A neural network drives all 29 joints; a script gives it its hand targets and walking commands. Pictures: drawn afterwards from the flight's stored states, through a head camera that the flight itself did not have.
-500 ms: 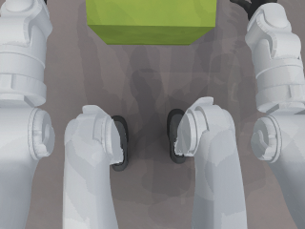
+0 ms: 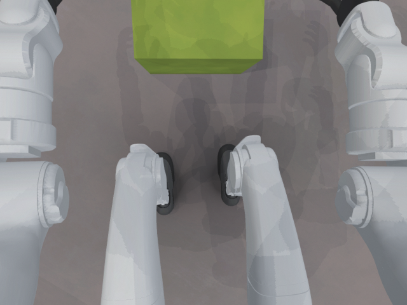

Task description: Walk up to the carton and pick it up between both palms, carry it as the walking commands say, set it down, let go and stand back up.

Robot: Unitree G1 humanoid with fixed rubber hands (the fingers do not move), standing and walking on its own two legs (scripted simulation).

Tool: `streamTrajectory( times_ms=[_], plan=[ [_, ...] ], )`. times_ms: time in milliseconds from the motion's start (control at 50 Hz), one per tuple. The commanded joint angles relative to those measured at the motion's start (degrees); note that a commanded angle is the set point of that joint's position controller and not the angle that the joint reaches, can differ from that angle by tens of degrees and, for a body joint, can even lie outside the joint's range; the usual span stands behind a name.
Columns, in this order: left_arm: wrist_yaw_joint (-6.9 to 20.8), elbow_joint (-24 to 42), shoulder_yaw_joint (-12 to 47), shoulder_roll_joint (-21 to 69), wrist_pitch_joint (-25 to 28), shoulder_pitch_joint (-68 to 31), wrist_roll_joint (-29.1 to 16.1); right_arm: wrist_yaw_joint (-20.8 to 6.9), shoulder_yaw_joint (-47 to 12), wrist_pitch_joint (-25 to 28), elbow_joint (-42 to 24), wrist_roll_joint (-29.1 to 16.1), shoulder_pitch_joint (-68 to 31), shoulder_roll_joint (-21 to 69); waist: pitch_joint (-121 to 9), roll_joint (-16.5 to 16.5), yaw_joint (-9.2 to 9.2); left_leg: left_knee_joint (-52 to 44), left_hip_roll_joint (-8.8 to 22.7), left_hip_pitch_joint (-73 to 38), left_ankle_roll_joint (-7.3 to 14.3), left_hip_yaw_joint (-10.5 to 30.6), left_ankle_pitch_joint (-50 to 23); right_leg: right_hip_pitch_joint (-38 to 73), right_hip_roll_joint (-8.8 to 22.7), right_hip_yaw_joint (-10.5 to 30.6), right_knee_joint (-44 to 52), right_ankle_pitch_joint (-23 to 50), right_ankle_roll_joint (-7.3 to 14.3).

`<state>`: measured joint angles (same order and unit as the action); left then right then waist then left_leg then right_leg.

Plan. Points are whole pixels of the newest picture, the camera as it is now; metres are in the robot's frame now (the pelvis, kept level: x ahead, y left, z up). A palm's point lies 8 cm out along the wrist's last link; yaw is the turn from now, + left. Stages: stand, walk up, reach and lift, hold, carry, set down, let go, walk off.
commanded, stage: set down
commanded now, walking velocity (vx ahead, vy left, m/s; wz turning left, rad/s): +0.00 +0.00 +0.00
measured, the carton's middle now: (197, 38) +0.57 -0.03 -0.42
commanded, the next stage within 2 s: let go in 0.44 s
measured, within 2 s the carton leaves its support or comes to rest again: neither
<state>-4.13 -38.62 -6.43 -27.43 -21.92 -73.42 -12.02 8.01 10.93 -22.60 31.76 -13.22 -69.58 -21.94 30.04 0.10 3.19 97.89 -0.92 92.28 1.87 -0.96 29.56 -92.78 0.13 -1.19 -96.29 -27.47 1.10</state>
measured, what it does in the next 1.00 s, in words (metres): rises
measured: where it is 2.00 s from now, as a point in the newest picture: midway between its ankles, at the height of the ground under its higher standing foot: (197, 189)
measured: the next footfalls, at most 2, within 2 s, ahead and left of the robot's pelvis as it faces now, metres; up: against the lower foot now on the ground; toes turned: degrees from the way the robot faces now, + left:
none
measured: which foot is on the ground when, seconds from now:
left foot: down 0.00-1.00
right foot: down 0.00-1.00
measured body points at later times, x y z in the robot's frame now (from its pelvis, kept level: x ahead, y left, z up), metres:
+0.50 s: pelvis +0.05 +0.00 +0.12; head +0.31 +0.01 +0.48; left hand +0.57 +0.23 +0.05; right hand +0.53 -0.26 +0.05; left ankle +0.12 +0.10 -0.50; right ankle +0.13 -0.12 -0.50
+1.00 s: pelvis +0.13 -0.01 +0.20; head +0.29 -0.01 +0.62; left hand +0.44 +0.23 +0.11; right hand +0.41 -0.27 +0.11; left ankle +0.12 +0.10 -0.49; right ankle +0.13 -0.12 -0.50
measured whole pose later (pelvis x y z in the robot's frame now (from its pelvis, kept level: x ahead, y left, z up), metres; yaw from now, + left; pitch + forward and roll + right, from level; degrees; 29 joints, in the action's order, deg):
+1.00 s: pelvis +0.13 -0.01 +0.20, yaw +0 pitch +28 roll +0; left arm 1.3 -31.3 -6.4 -16.8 -6.1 -11.4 -3.4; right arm -5.4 5.1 -6.7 28.7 -6.0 -8.8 -17.3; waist -8.7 -0.4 2.8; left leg 46.6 -1.0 53.7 1.1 -0.1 19.1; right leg -54.1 -0.4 -0.7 -45.3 -18.8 0.7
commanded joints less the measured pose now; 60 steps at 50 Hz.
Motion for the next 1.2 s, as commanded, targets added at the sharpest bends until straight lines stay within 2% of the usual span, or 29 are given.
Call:
streamTrajectory(
  times_ms=[0,40,100,180,220,280,320,340,380,400,460,480,560,620,680,740,760,780,800,840,880,900,980,1000,1040,1080,1120,1160,1180],
  plan=[
    [1.2,11.2,-6.1,-15.5,0.9,-14.1,1.5,-0.8,4.0,0.7,-5.8,1.5,-7.4,-12.3,-125.7,-3.9,0.57,-14.3,-2.8,-45.6,-0.7,1.5,-21.0,32.1,-4.6,-1.6,14.6,15.2,-0.9],
    [1.7,13.2,-6.8,-16.0,1.5,-15.5,2.6,-1.3,5.9,1.0,-8.8,1.6,-7.6,-12.5,-123.9,-6.8,-0.12,-17.3,-2.4,-47.1,-1.3,1.2,-21.1,33.3,-4.6,-0.9,17.3,16.2,-0.6],
    [1.8,13.8,-6.5,-15.1,2.1,-13.6,1.9,-1.3,5.3,2.4,-10.5,2.0,-6.2,-13.3,-127.6,-5.0,1.29,-18.8,-2.6,-52.0,-1.2,2.2,-26.5,36.8,-4.5,-0.9,19.9,20.4,-1.0],
    [1.9,16.8,-6.3,-14.8,2.4,-14.8,2.6,-2.0,2.6,1.8,-10.9,0.4,-6.8,-10.4,-126.4,-6.5,-1.46,-24.6,-2.2,-57.4,-0.8,3.2,-25.0,39.6,-4.1,0.6,24.8,18.4,-1.2],
    [2.3,15.3,-6.0,-14.6,2.3,-14.1,1.8,-2.0,3.2,2.5,-14.7,1.2,-8.5,-12.9,-126.9,-5.2,0.26,-24.8,-2.2,-57.4,-0.5,2.7,-26.0,43.7,-4.1,1.2,26.9,20.1,-1.3],
    [3.5,8.5,-6.1,-12.8,2.8,-11.9,2.9,-2.8,1.9,2.6,-6.0,1.7,-5.9,-8.6,-116.1,-5.7,-2.26,-30.4,-1.9,-54.9,-0.7,2.5,-24.3,44.3,-3.4,2.3,31.7,19.0,-1.6],
    [4.1,0.7,-7.1,-11.1,4.0,-7.6,4.6,-3.8,4.5,4.2,1.2,4.4,0.1,-7.6,-106.4,-4.2,-0.31,-32.8,-1.2,-55.0,-0.7,4.5,-24.7,37.1,-3.5,0.5,32.5,17.9,-2.1],
    [4.7,-6.1,-6.5,-8.2,4.7,-6.7,6.1,-4.5,4.4,4.9,11.7,5.7,3.7,-5.2,-94.2,-6.4,0.47,-33.1,-0.6,-49.1,-1.5,4.7,-22.2,30.3,-3.1,1.1,33.6,15.9,-1.4],
    [6.8,-7.2,-6.3,-4.5,7.5,-5.3,5.1,-6.0,4.1,7.6,6.4,5.3,-0.2,-3.0,-89.5,-4.4,-0.07,-36.6,-0.3,-48.5,-0.8,5.0,-22.5,28.5,-2.9,1.0,36.8,15.5,-2.1],
    [7.6,-12.1,-5.1,-2.2,8.1,-2.4,5.8,-6.9,4.3,9.0,9.6,6.4,2.0,-1.6,-82.7,-4.6,1.39,-36.6,-0.2,-45.9,-1.2,5.2,-21.1,26.9,-2.8,0.8,37.9,14.6,-2.2],
    [9.0,-16.6,-5.6,1.4,11.2,-0.5,7.4,-8.6,2.6,11.5,14.2,8.5,2.8,3.2,-71.3,-3.6,-0.55,-39.7,1.0,-40.7,-1.8,5.9,-20.8,23.3,-1.7,1.3,39.8,13.8,-2.0],
    [9.2,-15.1,-4.5,1.7,11.7,0.0,7.0,-8.8,4.8,12.6,12.1,10.2,2.7,-0.5,-73.0,-4.7,1.84,-40.8,1.1,-41.0,-2.2,6.2,-20.4,26.5,-1.9,1.0,40.8,14.8,-1.5],
    [8.0,-13.7,-4.7,4.4,12.1,7.0,8.1,-10.8,5.2,14.0,15.5,12.6,10.3,-0.7,-78.8,-8.4,0.01,-42.7,1.6,-52.3,-3.1,7.4,-33.3,24.2,-2.7,0.2,41.9,20.3,-0.9],
    [5.7,-1.5,-5.4,5.1,13.0,22.1,10.6,-11.6,3.5,15.8,7.6,14.1,28.7,-1.9,-99.0,-8.4,-0.68,-41.4,0.4,-65.6,-3.6,6.5,-48.9,37.3,-3.9,1.2,42.5,34.4,-0.3],
    [3.4,14.4,-4.4,3.3,15.1,23.1,9.8,-11.7,1.9,17.2,-3.6,13.1,31.1,-4.5,-104.7,-8.3,0.15,-41.6,1.1,-75.9,-4.0,8.8,-61.7,36.4,-4.4,2.2,43.0,39.0,-0.1],
    [2.9,23.8,-4.8,2.4,15.9,32.5,11.1,-12.8,-1.7,17.0,-11.1,11.9,42.0,-2.0,-105.3,-7.7,-1.68,-43.8,0.6,-80.2,-3.7,7.8,-64.2,42.0,-3.8,3.3,45.8,41.8,-0.6],
    [3.2,27.3,-3.9,3.4,16.2,35.4,10.7,-13.0,-1.6,17.6,-16.9,11.2,41.9,-3.6,-101.6,-5.7,-0.50,-45.2,0.5,-76.7,-3.3,7.0,-59.8,46.7,-3.4,4.0,47.1,42.8,-0.4],
    [3.4,24.9,-4.7,4.2,16.8,36.9,11.4,-13.4,-3.1,17.6,-15.6,9.0,43.4,-0.7,-93.8,-5.9,-2.21,-47.4,0.2,-70.2,-2.5,6.0,-57.6,49.4,-2.5,5.0,48.1,42.8,-0.9],
    [3.8,25.9,-2.9,6.6,16.7,41.6,9.9,-13.7,-2.9,17.4,-17.4,10.5,48.1,-1.4,-95.8,-2.2,-0.03,-49.1,-0.6,-68.1,-2.8,4.9,-53.5,60.0,-2.6,5.4,49.2,45.5,-0.6],
    [4.7,23.2,-2.5,6.9,16.6,47.6,10.5,-14.1,-3.2,17.4,-16.2,9.2,50.4,-0.7,-89.3,-1.9,-1.20,-50.8,-0.8,-64.3,-2.3,4.2,-46.8,62.7,-2.0,5.2,49.4,43.8,-1.6],
    [5.2,21.0,-3.0,7.4,17.3,54.1,11.0,-14.3,-3.3,18.1,-16.3,8.8,55.2,0.4,-84.2,-3.7,-3.64,-52.7,-0.2,-71.8,-2.3,4.8,-48.2,59.0,-2.5,4.2,51.7,38.9,-2.0],
    [5.9,20.6,-0.4,11.3,17.5,60.3,9.6,-14.3,-4.6,18.8,-18.0,8.7,61.2,0.8,-86.5,-3.4,-1.63,-52.3,0.1,-75.5,-2.7,4.9,-53.6,62.2,-2.4,4.8,52.9,43.4,-1.2],
    [7.2,16.2,1.7,11.3,19.5,64.5,8.1,-13.1,-6.6,20.0,-13.0,9.8,65.0,3.9,-68.6,-0.1,-1.98,-58.1,0.2,-69.3,-1.5,3.2,-39.7,66.5,-1.9,4.1,56.3,37.1,-2.3],
    [7.4,13.4,2.3,11.0,18.9,66.1,7.8,-12.9,-6.7,19.7,-12.0,10.6,68.9,4.2,-64.4,1.8,-0.31,-59.8,0.5,-71.6,-1.6,3.4,-35.2,67.4,-1.8,3.3,58.7,32.6,-2.6],
    [7.1,9.7,2.5,11.3,18.5,66.8,7.6,-12.9,-10.0,18.9,-5.9,9.7,69.5,5.8,-50.2,0.8,-2.03,-63.5,0.4,-69.6,-1.3,2.8,-25.7,64.6,-1.3,2.6,62.1,23.4,-2.2],
    [6.8,12.5,2.5,11.8,19.6,72.9,9.5,-13.2,-10.8,20.1,-8.7,9.0,72.5,6.3,-48.5,-4.0,-3.94,-65.5,-0.1,-73.2,-1.9,1.8,-29.9,67.9,-1.1,2.4,63.5,27.1,-1.8],
    [7.4,13.1,4.7,12.2,19.8,72.5,8.1,-12.5,-10.9,19.7,-8.4,9.2,71.9,6.2,-42.8,0.2,-2.26,-67.4,0.5,-72.0,-1.7,2.3,-26.4,70.7,-1.1,2.3,65.5,25.1,-2.2],
    [7.7,17.4,3.8,12.2,20.3,79.0,9.5,-12.6,-10.4,20.3,-11.1,10.2,78.8,6.3,-45.7,-2.2,-3.29,-69.2,0.2,-79.6,-2.5,1.8,-27.5,77.3,-1.4,1.8,67.2,25.3,-1.9],
    [7.8,19.3,4.1,12.9,20.2,80.1,8.9,-12.3,-9.5,20.4,-11.6,10.7,81.1,6.1,-44.9,-0.6,-1.49,-69.7,0.0,-82.1,-2.3,1.9,-29.3,78.4,-1.4,2.5,68.0,27.2,-2.0]
  ],
)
